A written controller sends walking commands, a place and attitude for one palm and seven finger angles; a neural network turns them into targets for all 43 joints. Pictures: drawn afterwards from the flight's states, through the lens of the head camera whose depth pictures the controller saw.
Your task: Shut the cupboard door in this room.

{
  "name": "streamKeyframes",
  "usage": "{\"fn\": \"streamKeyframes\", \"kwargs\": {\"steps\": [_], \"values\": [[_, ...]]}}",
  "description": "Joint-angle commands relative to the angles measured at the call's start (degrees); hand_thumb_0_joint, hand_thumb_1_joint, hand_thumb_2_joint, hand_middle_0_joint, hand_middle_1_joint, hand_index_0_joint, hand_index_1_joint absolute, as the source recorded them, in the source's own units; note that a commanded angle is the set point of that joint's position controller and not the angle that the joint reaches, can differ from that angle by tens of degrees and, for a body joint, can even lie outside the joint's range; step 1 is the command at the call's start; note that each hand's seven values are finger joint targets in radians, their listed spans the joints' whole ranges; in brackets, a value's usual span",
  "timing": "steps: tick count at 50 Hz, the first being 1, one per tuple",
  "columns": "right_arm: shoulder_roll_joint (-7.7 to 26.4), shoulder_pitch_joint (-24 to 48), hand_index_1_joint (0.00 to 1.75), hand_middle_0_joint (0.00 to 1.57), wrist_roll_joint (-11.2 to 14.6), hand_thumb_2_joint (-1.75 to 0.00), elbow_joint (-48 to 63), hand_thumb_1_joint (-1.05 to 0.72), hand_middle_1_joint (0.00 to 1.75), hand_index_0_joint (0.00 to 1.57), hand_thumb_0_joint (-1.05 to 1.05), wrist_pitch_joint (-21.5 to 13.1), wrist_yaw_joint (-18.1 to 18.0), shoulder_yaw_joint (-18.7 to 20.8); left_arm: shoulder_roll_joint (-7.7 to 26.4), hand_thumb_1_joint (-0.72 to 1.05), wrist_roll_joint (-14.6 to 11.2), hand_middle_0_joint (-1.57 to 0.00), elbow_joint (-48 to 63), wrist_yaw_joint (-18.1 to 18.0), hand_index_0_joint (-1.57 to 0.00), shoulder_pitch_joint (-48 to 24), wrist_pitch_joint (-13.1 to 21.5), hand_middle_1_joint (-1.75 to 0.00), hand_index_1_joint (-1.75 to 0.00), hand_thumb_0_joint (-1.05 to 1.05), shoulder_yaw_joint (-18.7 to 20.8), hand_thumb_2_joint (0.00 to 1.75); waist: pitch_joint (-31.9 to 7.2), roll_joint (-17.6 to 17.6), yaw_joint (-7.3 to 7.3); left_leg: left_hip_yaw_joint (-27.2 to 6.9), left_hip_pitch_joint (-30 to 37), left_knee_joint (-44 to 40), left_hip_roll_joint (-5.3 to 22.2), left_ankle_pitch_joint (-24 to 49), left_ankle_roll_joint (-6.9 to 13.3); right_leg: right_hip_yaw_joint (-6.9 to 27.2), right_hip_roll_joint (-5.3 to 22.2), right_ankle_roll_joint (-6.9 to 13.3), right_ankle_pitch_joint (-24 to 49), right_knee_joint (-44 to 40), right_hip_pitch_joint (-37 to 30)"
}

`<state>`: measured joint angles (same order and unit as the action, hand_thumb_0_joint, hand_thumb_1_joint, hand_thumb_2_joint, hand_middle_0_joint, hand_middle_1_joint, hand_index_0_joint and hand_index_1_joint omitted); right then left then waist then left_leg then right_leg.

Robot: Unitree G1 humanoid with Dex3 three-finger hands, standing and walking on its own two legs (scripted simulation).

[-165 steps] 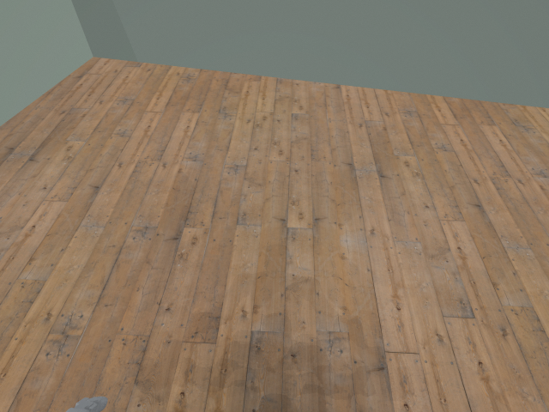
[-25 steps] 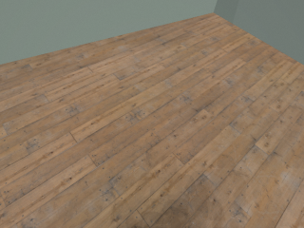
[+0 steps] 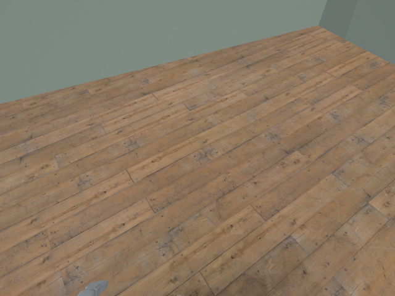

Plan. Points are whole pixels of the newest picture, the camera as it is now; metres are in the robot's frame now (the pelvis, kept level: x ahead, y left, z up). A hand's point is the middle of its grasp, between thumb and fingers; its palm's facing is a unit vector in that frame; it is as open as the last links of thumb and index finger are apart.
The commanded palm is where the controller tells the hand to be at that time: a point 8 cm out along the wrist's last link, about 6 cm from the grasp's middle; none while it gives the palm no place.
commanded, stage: turn or walk to find it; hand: left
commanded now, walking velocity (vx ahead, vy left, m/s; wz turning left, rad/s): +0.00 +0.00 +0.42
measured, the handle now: out of the picture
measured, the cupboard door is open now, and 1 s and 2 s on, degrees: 87 87 87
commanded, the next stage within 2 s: none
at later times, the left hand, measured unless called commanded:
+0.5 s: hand out of the picture -0.08 +0.23 -0.19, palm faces +0.30 -0.92 -0.24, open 7.4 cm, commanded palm none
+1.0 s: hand out of the picture -0.07 +0.21 -0.15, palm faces +0.46 -0.85 -0.27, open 7.4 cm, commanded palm none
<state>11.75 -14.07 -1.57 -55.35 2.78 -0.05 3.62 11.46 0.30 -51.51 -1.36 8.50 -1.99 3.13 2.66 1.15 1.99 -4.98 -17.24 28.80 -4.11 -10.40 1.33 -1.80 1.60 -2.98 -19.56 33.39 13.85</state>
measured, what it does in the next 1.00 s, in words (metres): steps on the spot, turning left: right foot, then left foot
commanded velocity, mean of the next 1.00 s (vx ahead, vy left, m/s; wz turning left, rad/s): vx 0.00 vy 0.00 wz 0.42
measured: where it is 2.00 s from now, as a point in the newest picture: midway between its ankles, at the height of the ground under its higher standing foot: outside the picture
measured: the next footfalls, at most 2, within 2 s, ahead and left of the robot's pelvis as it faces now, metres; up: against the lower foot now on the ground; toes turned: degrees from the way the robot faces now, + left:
right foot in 0.02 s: +0.04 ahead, -0.12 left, +0.00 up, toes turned -2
left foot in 0.44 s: -0.04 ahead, +0.14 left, +0.00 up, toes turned +17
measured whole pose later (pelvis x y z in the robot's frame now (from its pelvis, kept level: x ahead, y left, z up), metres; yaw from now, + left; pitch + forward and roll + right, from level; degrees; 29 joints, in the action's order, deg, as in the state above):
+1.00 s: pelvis -0.07 -0.01 +0.00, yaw +27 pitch -2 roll +1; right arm 14.2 -12.6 -1.6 -55.8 4.7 0.9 5.0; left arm 9.6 1.1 -51.5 -1.4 11.7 -0.8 2.1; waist 3.5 3.0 0.9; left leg -2.6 -27.3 61.9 -1.7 -23.0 -1.7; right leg -7.1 3.6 0.5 -17.3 31.0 12.2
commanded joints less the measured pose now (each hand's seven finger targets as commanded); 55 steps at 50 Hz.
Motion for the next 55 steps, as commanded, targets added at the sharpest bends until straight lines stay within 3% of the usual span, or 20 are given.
{"fn": "streamKeyframes", "kwargs": {"steps": [1, 2, 5, 8, 16, 19, 20, 21, 22, 23, 26, 29, 36, 41, 42, 43, 44, 45, 49, 55], "values": [[4.9, 1.1, 0.30, 0.20, 0.7, -0.90, 6.8, -0.90, 0.30, 0.20, 0.00, -1.2, 0.1, 2.1, 14.6, 0.90, 1.3, -0.20, 2.9, -1.1, -0.20, 7.2, 1.7, -0.30, -0.30, 0.00, 2.9, 0.90, -2.9, -18.2, -3.99, 1.6, -17.9, 19.3, -0.6, -20.3, -2.8, 22.5, 25.1, 10.2, 4.8, -21.2, -10.9], [7.8, 1.9, 0.30, 0.20, -0.1, -0.90, 6.2, -0.90, 0.30, 0.20, 0.00, -0.3, 0.1, 2.9, 13.0, 0.90, 0.7, -0.20, 3.8, -1.2, -0.20, 5.3, 1.9, -0.30, -0.30, 0.00, 3.0, 0.90, -2.4, -17.3, -3.96, -1.0, -15.5, 27.8, 2.6, -20.3, -2.4, 20.7, 24.4, 11.7, 2.5, -22.0, -3.4], [6.3, -1.5, 0.30, 0.20, 0.1, -0.90, 2.6, -0.90, 0.30, 0.20, 0.00, 0.8, 1.1, 2.9, 8.5, 0.90, 0.7, -0.20, 4.8, -0.9, -0.20, -1.8, 2.0, -0.30, -0.30, 0.00, 1.4, 0.90, 2.2, -8.0, 0.71, 1.4, -13.8, 39.4, 4.5, -10.8, -3.4, 8.0, 15.8, 9.2, 4.9, -19.8, 2.7], [5.8, -1.4, 0.30, 0.20, 0.1, -0.90, 2.0, -0.90, 0.30, 0.20, 0.00, 0.9, 1.2, 2.6, 8.2, 0.90, 0.8, -0.20, 3.8, -0.8, -0.20, 1.4, 2.4, -0.30, -0.30, 0.00, 1.2, 0.90, 1.8, -10.5, -0.64, 3.2, -14.1, 39.5, 5.3, -8.9, -4.8, 4.3, 15.1, 9.2, 8.1, -18.7, -0.1], [4.2, 5.6, 0.30, 0.20, 1.0, -0.90, 3.7, -0.90, 0.30, 0.20, 0.00, -0.2, 0.9, 1.0, 12.5, 0.90, 1.7, -0.20, 0.1, -0.6, -0.20, 9.0, 1.9, -0.30, -0.30, 0.00, 2.6, 0.90, -2.2, -13.5, -5.07, 8.6, -6.9, 15.9, 5.2, -17.4, -4.6, 2.7, 18.2, 11.4, 25.5, -11.8, -8.4], [4.8, 1.8, 0.30, 0.20, 1.2, -0.90, 2.6, -0.90, 0.30, 0.20, 0.00, -0.9, 0.5, 0.8, 12.7, 0.90, 1.4, -0.20, -0.5, -0.5, -0.20, 7.5, 1.6, -0.30, -0.30, 0.00, 2.8, 0.90, -4.7, -13.1, -2.57, 10.3, 1.5, 3.8, 4.6, -10.1, -3.8, -0.4, 17.7, 8.4, 27.9, -6.4, -6.1], [5.8, -0.2, 0.30, 0.20, 1.2, -0.90, 2.1, -0.90, 0.30, 0.20, 0.00, -1.3, 0.6, 1.0, 11.9, 0.90, 0.9, -0.20, -0.5, -0.4, -0.20, 6.9, 1.3, -0.30, -0.30, 0.00, 2.7, 0.90, -5.5, -9.0, -1.20, 9.5, 7.8, -4.2, 5.2, -3.0, -3.2, -3.1, 16.1, 5.7, 24.3, -1.9, -2.5], [10.1, -1.7, 0.30, 0.20, 0.8, -0.90, 2.2, -0.90, 0.30, 0.20, 0.00, -2.0, 0.5, 1.8, 9.6, 0.90, 0.4, -0.20, 0.5, -0.2, -0.20, 8.0, 0.8, -0.30, -0.30, 0.00, 2.4, 0.90, -7.4, 2.1, -0.42, -0.5, 15.7, -8.7, 13.4, 5.8, -0.1, -6.8, 11.7, 1.9, 12.2, 7.2, 6.8], [15.3, -3.5, 0.30, 0.20, 0.5, -0.90, 2.3, -0.90, 0.30, 0.20, 0.00, -2.0, 0.3, 3.0, 5.8, 0.90, 0.4, -0.20, 2.7, 0.2, -0.20, 6.6, 0.6, -0.30, -0.30, 0.00, 1.4, 0.90, -5.8, 16.5, 0.57, -15.6, 17.9, -10.2, 26.6, 23.6, 6.8, -7.8, 5.5, -1.6, -14.9, 18.3, 18.9], [15.4, -5.6, 0.30, 0.20, 0.4, -0.90, 1.1, -0.90, 0.30, 0.20, 0.00, -1.9, -0.3, 3.2, 6.8, 0.90, 1.0, -0.20, 3.1, -0.3, -0.20, 2.0, -0.3, -0.30, -0.30, 0.00, 1.0, 0.90, -5.7, 13.6, 2.93, -15.3, 11.8, -11.2, 27.1, 19.6, 9.6, -2.2, 5.3, -0.9, -16.5, 25.7, 16.8], [11.2, 3.0, 0.30, 0.20, 0.2, -0.90, 2.9, -0.90, 0.30, 0.20, 0.00, -2.2, -1.2, 1.7, 6.7, 0.90, 0.8, -0.20, 1.0, 0.5, -0.20, 2.5, -0.1, -0.30, -0.30, 0.00, 1.7, 0.90, -1.1, 8.7, -1.09, -8.3, 6.7, -10.9, 19.9, 14.6, 7.9, 0.5, 5.4, -0.8, -6.3, 30.1, 17.3], [11.1, 3.4, 0.30, 0.20, 0.5, -0.90, 3.4, -0.90, 0.30, 0.20, 0.00, -2.5, -1.2, 1.5, 6.5, 0.90, 0.6, -0.20, -0.1, 0.7, -0.20, 4.4, -0.1, -0.30, -0.30, 0.00, 1.4, 0.90, -3.2, 7.3, -1.38, -6.0, 9.9, -10.0, 17.4, 19.5, 7.8, -0.1, 4.1, -1.6, -4.6, 26.2, 15.4], [11.4, 2.0, 0.30, 0.20, 0.1, -0.90, 3.9, -0.90, 0.30, 0.20, 0.00, -1.8, -0.9, 2.1, 5.5, 0.90, 0.4, -0.20, 2.0, 0.4, -0.20, 1.9, 0.1, -0.30, -0.30, 0.00, 1.2, 0.90, -3.2, 7.1, -0.07, -11.8, 8.4, -9.8, 17.4, 15.2, 9.0, 0.1, 2.0, -1.3, -6.4, 14.7, 10.4], [10.9, 4.2, 0.30, 0.20, 0.4, -0.90, 5.1, -0.90, 0.30, 0.20, 0.00, -1.3, -0.4, 2.5, 5.9, 0.90, 0.2, -0.20, 1.2, -0.1, -0.20, 7.9, 1.2, -0.30, -0.30, 0.00, 1.3, 0.90, -4.9, 5.5, -3.28, -12.6, 0.0, -4.4, 13.6, 11.5, 5.8, -1.0, 0.4, -0.4, 4.9, -5.8, -4.7], [9.1, 3.9, 0.30, 0.20, 0.8, -0.90, 5.5, -0.90, 0.30, 0.20, 0.00, -1.4, -0.1, 2.4, 7.8, 0.90, 0.5, -0.20, 1.2, -0.4, -0.20, 9.3, 1.8, -0.30, -0.30, 0.00, 1.7, 0.90, -5.6, 0.7, -3.92, -10.1, -4.6, 0.0, 10.3, 5.6, 3.0, 2.2, 4.0, 0.5, 7.7, -12.7, -10.5], [5.4, 2.8, 0.30, 0.20, 1.2, -0.90, 6.5, -0.90, 0.30, 0.20, 0.00, -1.5, 0.2, 1.7, 12.7, 0.90, 1.4, -0.20, 1.4, -0.8, -0.20, 9.8, 2.3, -0.30, -0.30, 0.00, 2.7, 0.90, -5.7, -13.3, -3.89, -1.6, -15.1, 11.3, 2.7, -8.7, -1.1, 16.5, 17.5, 5.3, 8.1, -17.1, -15.9], [5.8, 3.9, 0.30, 0.20, 0.6, -0.90, 7.6, -0.90, 0.30, 0.20, 0.00, -1.2, 0.2, 2.1, 15.0, 0.90, 1.3, -0.20, 2.6, -0.7, -0.20, 9.0, 2.0, -0.30, -0.30, 0.00, 2.7, 0.90, -4.5, -16.1, -4.69, 1.4, -15.7, 23.3, 0.5, -21.9, -2.4, 20.6, 25.7, 10.8, 11.8, -18.6, -9.4], [7.5, 4.5, 0.30, 0.20, 0.2, -0.90, 7.1, -0.90, 0.30, 0.20, 0.00, -0.1, 0.2, 2.6, 13.2, 0.90, 1.0, -0.20, 3.1, -1.1, -0.20, 7.3, 2.2, -0.30, -0.30, 0.00, 3.1, 0.90, -3.7, -17.2, -4.22, -0.9, -15.0, 31.6, 2.6, -21.3, -2.3, 20.3, 24.8, 12.0, 9.2, -19.9, -4.4], [6.2, 1.0, 0.30, 0.20, 0.2, -0.90, 3.3, -0.90, 0.30, 0.20, 0.00, 0.4, 1.2, 2.4, 8.9, 0.90, 1.0, -0.20, 4.2, -0.6, -0.20, 0.8, 2.5, -0.30, -0.30, 0.00, 1.3, 0.90, 0.4, -10.2, -0.54, 2.4, -14.5, 40.3, 5.0, -10.8, -4.2, 4.7, 15.8, 9.1, 12.1, -16.8, -1.4], [4.8, 6.2, 0.30, 0.20, 0.7, -0.90, 4.0, -0.90, 0.30, 0.20, 0.00, 0.2, 1.2, 1.4, 11.4, 0.90, 1.6, -0.20, 1.4, -0.6, -0.20, 6.2, 2.2, -0.30, -0.30, 0.00, 2.2, 0.90, 0.1, -11.3, -3.95, 7.2, -9.7, 23.7, 6.1, -16.3, -5.0, 1.4, 18.3, 10.7, 20.7, -13.9, -5.5]]}}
